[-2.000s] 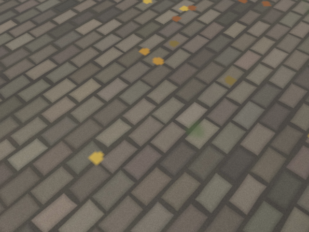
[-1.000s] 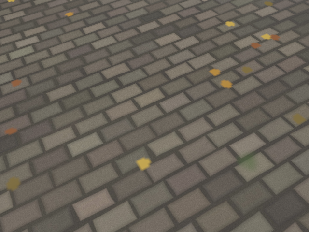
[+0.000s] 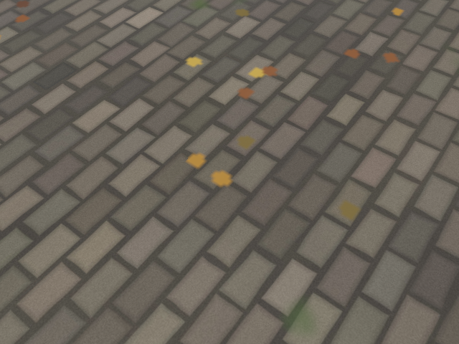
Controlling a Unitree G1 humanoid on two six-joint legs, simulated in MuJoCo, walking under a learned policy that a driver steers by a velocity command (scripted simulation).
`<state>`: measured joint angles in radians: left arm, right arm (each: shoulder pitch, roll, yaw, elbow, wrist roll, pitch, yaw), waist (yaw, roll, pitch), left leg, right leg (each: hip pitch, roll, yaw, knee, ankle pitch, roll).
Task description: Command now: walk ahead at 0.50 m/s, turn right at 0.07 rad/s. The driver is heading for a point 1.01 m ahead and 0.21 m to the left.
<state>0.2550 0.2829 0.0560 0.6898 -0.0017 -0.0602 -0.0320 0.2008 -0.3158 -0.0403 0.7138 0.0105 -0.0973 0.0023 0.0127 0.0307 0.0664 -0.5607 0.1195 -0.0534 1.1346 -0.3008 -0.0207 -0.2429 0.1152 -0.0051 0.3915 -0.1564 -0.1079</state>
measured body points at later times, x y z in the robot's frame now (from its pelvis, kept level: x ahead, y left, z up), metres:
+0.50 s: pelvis +0.29 +0.09 -0.01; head +0.33 +0.11 +0.44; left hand +0.35 +0.39 -0.11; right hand +0.47 -0.15 -0.10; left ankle +0.33 +0.17 -0.74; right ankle +0.25 -0.07 -0.65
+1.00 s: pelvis +0.58 +0.11 +0.00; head +0.60 +0.11 +0.45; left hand +0.59 +0.41 -0.10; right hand +0.77 -0.10 -0.12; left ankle +0.48 +0.22 -0.66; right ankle +0.65 +0.04 -0.74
